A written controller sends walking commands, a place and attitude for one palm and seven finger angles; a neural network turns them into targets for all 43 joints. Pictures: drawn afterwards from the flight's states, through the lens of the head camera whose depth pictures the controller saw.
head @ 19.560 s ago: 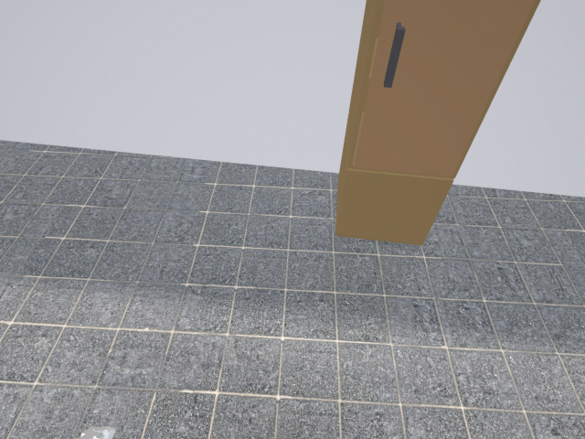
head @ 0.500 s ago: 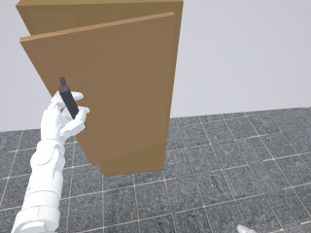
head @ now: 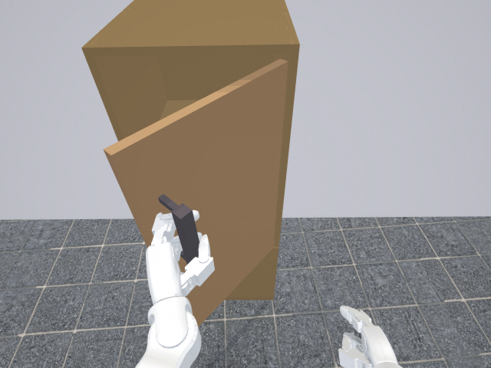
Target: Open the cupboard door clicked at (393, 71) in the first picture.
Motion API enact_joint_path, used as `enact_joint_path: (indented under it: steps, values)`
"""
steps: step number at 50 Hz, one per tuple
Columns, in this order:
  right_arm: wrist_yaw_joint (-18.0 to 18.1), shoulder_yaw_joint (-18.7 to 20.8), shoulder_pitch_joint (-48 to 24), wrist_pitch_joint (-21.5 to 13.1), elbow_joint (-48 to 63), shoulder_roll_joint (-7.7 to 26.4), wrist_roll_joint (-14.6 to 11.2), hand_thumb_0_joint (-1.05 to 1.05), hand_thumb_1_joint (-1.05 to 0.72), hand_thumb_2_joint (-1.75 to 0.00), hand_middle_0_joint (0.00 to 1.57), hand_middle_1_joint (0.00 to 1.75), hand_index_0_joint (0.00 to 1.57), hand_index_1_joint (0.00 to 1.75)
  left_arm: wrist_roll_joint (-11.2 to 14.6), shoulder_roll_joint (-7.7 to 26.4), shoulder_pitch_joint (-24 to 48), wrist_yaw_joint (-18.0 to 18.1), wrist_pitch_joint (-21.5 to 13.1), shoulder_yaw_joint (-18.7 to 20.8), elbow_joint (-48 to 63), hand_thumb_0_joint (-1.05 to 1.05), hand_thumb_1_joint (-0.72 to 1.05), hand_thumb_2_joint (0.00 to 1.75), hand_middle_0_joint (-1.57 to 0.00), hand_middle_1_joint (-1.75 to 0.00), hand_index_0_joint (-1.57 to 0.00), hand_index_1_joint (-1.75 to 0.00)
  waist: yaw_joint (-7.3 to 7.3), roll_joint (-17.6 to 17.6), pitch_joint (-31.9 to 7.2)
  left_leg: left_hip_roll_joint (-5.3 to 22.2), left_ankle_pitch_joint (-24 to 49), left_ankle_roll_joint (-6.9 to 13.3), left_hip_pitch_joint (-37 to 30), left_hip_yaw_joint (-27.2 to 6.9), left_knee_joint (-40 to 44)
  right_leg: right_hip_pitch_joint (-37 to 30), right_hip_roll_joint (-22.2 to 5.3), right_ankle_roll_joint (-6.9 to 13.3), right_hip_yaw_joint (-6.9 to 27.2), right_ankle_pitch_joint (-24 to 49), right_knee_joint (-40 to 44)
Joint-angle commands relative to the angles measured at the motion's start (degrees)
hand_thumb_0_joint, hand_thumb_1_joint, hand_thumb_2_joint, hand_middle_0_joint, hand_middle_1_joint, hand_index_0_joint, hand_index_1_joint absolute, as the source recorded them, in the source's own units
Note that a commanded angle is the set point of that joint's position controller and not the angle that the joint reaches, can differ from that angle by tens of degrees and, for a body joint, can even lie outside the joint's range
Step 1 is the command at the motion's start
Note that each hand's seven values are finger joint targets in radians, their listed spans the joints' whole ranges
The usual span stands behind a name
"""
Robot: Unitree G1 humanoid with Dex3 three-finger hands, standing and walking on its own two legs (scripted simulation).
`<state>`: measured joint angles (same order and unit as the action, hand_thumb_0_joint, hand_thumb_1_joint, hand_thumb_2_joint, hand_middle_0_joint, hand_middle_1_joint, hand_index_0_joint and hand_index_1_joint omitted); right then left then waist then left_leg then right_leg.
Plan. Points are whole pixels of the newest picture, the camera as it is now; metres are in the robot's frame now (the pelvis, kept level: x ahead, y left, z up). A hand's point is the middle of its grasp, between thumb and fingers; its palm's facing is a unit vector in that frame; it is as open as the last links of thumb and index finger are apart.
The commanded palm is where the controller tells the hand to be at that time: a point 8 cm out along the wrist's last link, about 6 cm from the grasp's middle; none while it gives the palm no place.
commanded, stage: open thumb and fingers to let go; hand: left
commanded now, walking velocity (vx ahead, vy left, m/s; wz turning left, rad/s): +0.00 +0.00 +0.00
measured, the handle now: (181, 235) +0.31 +0.12 +0.09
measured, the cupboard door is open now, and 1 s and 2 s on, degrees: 49 47 50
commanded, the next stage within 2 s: slide the hand sideways off the handle in 0.92 s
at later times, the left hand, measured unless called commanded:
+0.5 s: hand (203, 255) +0.27 +0.08 +0.09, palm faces +0.41 -0.91 -0.02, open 10.2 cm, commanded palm +0.22 +0.11 +0.09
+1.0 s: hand (202, 254) +0.27 +0.08 +0.09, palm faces +0.34 -0.94 -0.02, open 15.2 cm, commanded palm +0.22 +0.11 +0.09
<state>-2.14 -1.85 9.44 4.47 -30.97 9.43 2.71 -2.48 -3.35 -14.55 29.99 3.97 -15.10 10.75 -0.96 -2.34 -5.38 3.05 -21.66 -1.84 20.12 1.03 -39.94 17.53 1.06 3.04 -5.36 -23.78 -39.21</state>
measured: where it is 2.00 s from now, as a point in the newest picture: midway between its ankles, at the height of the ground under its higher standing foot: outside the picture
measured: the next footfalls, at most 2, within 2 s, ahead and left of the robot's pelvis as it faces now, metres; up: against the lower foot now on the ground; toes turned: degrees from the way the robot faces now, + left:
none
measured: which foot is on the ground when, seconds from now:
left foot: down 0.00-1.00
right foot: down 0.00-1.00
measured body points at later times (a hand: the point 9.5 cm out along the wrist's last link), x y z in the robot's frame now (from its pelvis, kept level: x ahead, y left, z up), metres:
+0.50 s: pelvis -0.02 -0.01 +0.00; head -0.03 -0.03 +0.45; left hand +0.24 +0.12 +0.10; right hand +0.16 -0.22 -0.10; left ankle -0.01 +0.14 -0.72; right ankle -0.03 -0.08 -0.72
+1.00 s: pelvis -0.04 +0.02 +0.00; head -0.05 +0.01 +0.45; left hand +0.24 +0.13 +0.10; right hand +0.15 -0.18 -0.09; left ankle -0.01 +0.14 -0.72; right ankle -0.03 -0.08 -0.72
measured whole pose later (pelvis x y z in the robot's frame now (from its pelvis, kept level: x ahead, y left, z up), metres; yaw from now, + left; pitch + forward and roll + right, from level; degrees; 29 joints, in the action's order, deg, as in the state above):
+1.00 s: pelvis -0.04 +0.02 +0.00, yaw +1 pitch +0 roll -1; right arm -0.8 -1.4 8.2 3.3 -36.0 9.1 2.7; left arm -3.3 -6.2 3.1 35.6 1.6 -15.4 -7.1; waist 0.8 -1.7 -2.9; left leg 1.4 -18.6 -0.1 22.9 0.9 -41.0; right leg 20.0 -0.6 1.7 -5.4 -20.7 -40.2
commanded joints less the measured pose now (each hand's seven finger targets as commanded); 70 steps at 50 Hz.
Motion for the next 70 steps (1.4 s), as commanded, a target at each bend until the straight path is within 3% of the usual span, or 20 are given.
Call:
enact_joint_path:
  steps: [1, 4, 5, 8, 16, 25, 27, 41, 45, 51, 52, 53, 54, 56, 57, 59, 61, 62, 66, 70]
  values:
    - [0.15, 2.02, -8.27, -2.81, 8.94, 5.26, -0.11, 0.0, -0.9, -0.9, 0.2, 0.3, 0.2, 0.3, -1.28, -8.78, 3.18, 2.26, -2.69, -1.74, 16.37, 0.0, 0.9, 0.9, -0.4, -1.35, -0.4, -1.35, 1.94, 4.98, -6.14, -2.91, 19.9, 2.35, -4.48, -0.67, 0.56, -3.24, -2.87, -2.26, 3.22, 32.61, 6.44]
    - [1.1, 1.91, -8.96, -3.12, 7.63, 5.35, 0.27, 0.0, -0.9, -0.9, 0.2, 0.3, 0.2, 0.3, -1.55, -6.95, 10.47, 3.89, -2.81, 1.11, 11.55, 0.0, 0.9, 0.9, -0.4, -1.35, -0.4, -1.35, 1.61, 6.94, -4.17, -3.67, 16.39, 2.51, -3.29, -0.99, 0.32, -1.03, -3.53, -2.82, 4.61, 27.49, 8.39]
    - [1.71, 1.83, -8.98, -3.3, 6.83, 5.43, 0.42, 0.0, -0.9, -0.9, 0.2, 0.3, 0.2, 0.3, -1.7, -4.93, 16.94, 4.69, -3.4, 2.84, 10.25, 0.0, 0.9, 0.9, -0.4, -1.35, -0.4, -1.35, 0.71, 8.02, -3.7, -3.99, 15.23, 2.66, -2.9, -1.15, 0.1, 0.07, -3.9, -3.19, 5.39, 25.77, 9.06]
    - [2.34, 2.06, -8.72, -3.72, 6.3, 5.11, 0.45, 0.0, -0.9, -0.9, 0.2, 0.3, 0.2, 0.3, -1.56, -5.17, 16.87, 4.44, -4.37, 3.19, 7.17, 0.0, 0.69, 0.81, -0.38, -1.33, -0.38, -1.33, 1.73, 8.49, -5.57, -4.26, 14.27, 2.73, -3.15, -1.24, 0.73, -1.27, -4.69, -3.43, 6.96, 23.94, 10.41]
    - [2.84, 2.53, -7.24, -4.18, 6.02, 5.36, 0.25, 0.0, -0.9, -0.9, 0.2, 0.3, 0.2, 0.3, -1.35, -5.16, 20.34, 2.09, -7.66, 2.62, 5.07, 0.0, 0.13, 0.57, -0.35, -1.27, -0.35, -1.27, 1.29, 8.05, -7.88, -3.97, 14.38, 2.85, -3.48, -1.24, 2.1, -2.26, -4.71, -3.47, 6.71, 24.51, 9.63]
    - [2.95, 2.68, -7.84, -4.65, 5.56, 5.28, 0.22, 0.0, -0.9, -0.9, 0.2, 0.3, 0.2, 0.3, -2.23, -6.38, 26.56, 3.32, -8.28, 1.9, 0.66, 0.0, -0.5, 0.3, -0.3, -1.2, -0.3, -1.2, 1.01, 6.93, -6.78, -3.78, 11.96, 2.99, -3.85, -1.04, 2.39, 0.62, -4.19, -2.54, 6.33, 14.5, 11.16]
    - [2.8, 2.8, -7.61, -4.73, 5.58, 5.36, 0.17, 0.0, -0.9, -0.9, 0.2, 0.3, 0.2, 0.3, -2.29, -6.52, 25.55, 3.55, -8.16, 1.77, -0.52, 0.0, -0.5, 0.3, -0.3, -1.2, -0.3, -1.2, 1.39, 8.37, -6.64, -3.56, 12.12, 2.99, -3.62, -1.19, 2.83, 0.44, -3.75, -2.3, 5.41, 13.95, 10.93]
    - [2.13, 2.48, -8.85, -4.24, 4.71, 5.12, 0.06, 0.0, -0.9, -0.9, 0.2, 0.3, 0.2, 0.3, -2.74, -9.7, 33.61, 6.28, -6.75, 0.39, -4.06, 0.0, -0.5, 0.3, -0.18, -0.5, -0.18, -0.5, 1.35, 4.7, -6.48, -2.95, 9.9, 2.51, -4.38, -1.26, 4.08, 3.4, -2.21, -1.11, 2.63, 7.63, 9.25]
    - [1.89, 2.47, -9.28, -4.11, 4.6, 5.03, 0.06, 0.0, -0.9, -0.9, 0.2, 0.3, 0.2, 0.3, -2.63, -10.21, 35.01, 7.02, -6.01, 0.5, -5.1, 0.0, -0.5, 0.3, -0.15, -0.3, -0.15, -0.3, 1.62, 5.8, -6.99, -2.71, 9.62, 2.44, -4.21, -1.48, 4.13, 3.71, -1.8, -0.94, 2.07, 7.17, 8.52]
    - [1.19, 2.36, -9.45, -3.89, 4.73, 4.96, 0.03, 0.0, -0.9, -0.9, 0.2, 0.3, 0.2, 0.3, -2.81, -12.18, 34.44, 7.37, -4.87, -0.84, -4.37, 0.0, -0.5, 0.3, -0.15, -0.3, -0.15, -0.3, 1.74, 4.81, -7.33, -2.32, 10.14, 2.02, -3.64, -1.84, 3.89, 4.36, -1.43, -0.6, 1.18, 7.97, 6.67]
    - [0.92, 2.33, -4.24, -3.25, 3.15, 7.03, -0.53, 0.0, -0.9, -0.9, 0.2, 0.3, 0.2, 0.3, -7.27, -7.11, 34.08, -4.91, -7.99, -12.8, -5.14, 0.0, -0.5, 0.3, -0.15, -0.3, -0.15, -0.3, -3.84, 9.75, -2.14, -2.39, 11.42, 3.1, -3.48, -2.89, 4.34, 6.75, -1.78, -1.03, 3.76, 12.32, 6.2]
    - [1.53, 2.88, -3.85, -3.41, 5.59, 7.04, -1.06, 0.0, -0.9, -0.9, 0.2, 0.3, 0.2, 0.3, -4.94, -2.84, 36.67, -11.49, -11.17, -8.02, -0.15, 0.0, -0.5, 0.3, -0.15, -0.3, -0.15, -0.3, -1.67, 4.9, -8.26, -2.66, 12.19, 3.34, -4.38, -2.25, 4.14, 4.82, -1.71, -0.67, 3.64, 14.49, 4.78]
    - [2.15, 2.64, -3.59, -3.71, 6.46, 7.01, -1.41, 0.0, -0.9, -0.9, 0.2, 0.3, 0.2, 0.3, -3.93, -1.1, 36.52, -16.47, -13.23, -8.1, 1.2, 0.0, -0.5, 0.3, -0.15, -0.3, -0.15, -0.3, -1.37, 2.69, -10.81, -2.73, 12.92, 3.49, -5.93, -2.11, 3.65, 3.98, -1.71, -0.41, 3.66, 15.87, 3.85]
    - [2.98, 1.85, -3.07, -5.06, 7.74, 6.82, -2.45, 0.0, -0.9, -0.9, 0.2, 0.3, 0.2, 0.3, 0.47, -0.76, 35.95, -24.21, -15.27, -7.58, -0.07, 0.0, -0.5, 0.3, -0.15, -0.3, -0.15, -0.3, -1.92, 1.72, -9.18, -2.68, 10.24, 3.54, -6.1, -2.55, 3.66, 5.66, -1.48, -0.47, 2.76, 13.37, 4.01]
    - [3.28, 1.61, -3.42, -5.72, 8.52, 6.87, -2.97, 0.0, -0.9, -0.9, 0.2, 0.3, 0.2, 0.3, 2.98, -1.25, 35.13, -25.94, -15.41, -6.58, 0.24, 0.0, -0.5, 0.3, -0.15, -0.3, -0.15, -0.3, -1.56, 1.54, -8.85, -2.51, 8.35, 3.34, -5.98, -2.79, 4.18, 5.74, -1.29, -0.5, 2.39, 11.12, 4.34]
    - [3.78, 0.98, -4.68, -7.02, 9.02, 6.89, -3.58, 0.0, -0.9, -0.9, 0.2, 0.3, 0.2, 0.3, 6.98, -1.95, 34.0, -25.93, -14.41, -3.57, -1.79, 0.0, -0.5, 0.3, -0.15, -0.3, -0.15, -0.3, -1.01, 3.5, -5.51, -2.55, 3.09, 2.87, -3.78, -3.34, 5.54, 6.94, -0.88, -0.99, 1.7, 6.3, 5.26]
    - [3.75, 1.09, -4.94, -7.96, 9.38, 7.03, -3.58, 0.0, -0.9, -0.9, 0.2, 0.3, 0.2, 0.3, 7.87, -1.62, 31.28, -23.79, -13.38, -1.12, -1.6, 0.0, -0.5, 0.3, -0.15, -0.3, -0.15, -0.3, 0.17, 5.85, -6.09, -2.44, 1.85, 2.62, -3.22, -3.47, 6.48, 6.27, -0.73, -1.27, 1.35, 4.94, 5.36]
    - [3.45, 1.1, -4.98, -8.29, 9.55, 7.08, -3.5, 0.0, -0.9, -0.9, 0.2, 0.3, 0.2, 0.3, 7.76, -1.5, 29.0, -22.81, -12.9, -0.69, -1.5, 0.0, -0.5, 0.3, -0.15, -0.3, -0.15, -0.3, 1.02, 6.39, -6.09, -2.41, 2.03, 2.63, -2.91, -3.46, 6.83, 5.44, -0.76, -1.32, 1.31, 4.89, 5.56]
    - [2.52, 1.29, -4.16, -8.73, 10.04, 7.29, -3.13, 0.0, -0.9, -0.9, 0.2, 0.3, 0.2, 0.3, 4.71, 0.37, 25.71, -20.23, -12.45, -0.04, 0.82, 0.0, -0.5, 0.3, -0.15, -0.3, -0.15, -0.3, 1.1, 6.34, -5.07, -2.16, 3.04, 2.7, -2.27, -2.71, 6.73, 5.82, -0.9, -1.34, 1.65, 5.19, 5.32]
    - [2.29, 1.3, -4.1, -8.56, 10.79, 7.26, -2.9, 0.0, -0.9, -0.9, 0.2, 0.3, 0.2, 0.3, 3.45, 3.12, 21.23, -20.38, -12.51, 1.74, 3.41, 0.0, -0.5, 0.3, -0.15, -0.3, -0.15, -0.3, 1.86, 5.86, -5.11, -2.25, 4.66, 2.95, -2.21, -1.5, 6.31, 4.48, -0.99, -1.22, 2.33, 6.25, 5.96]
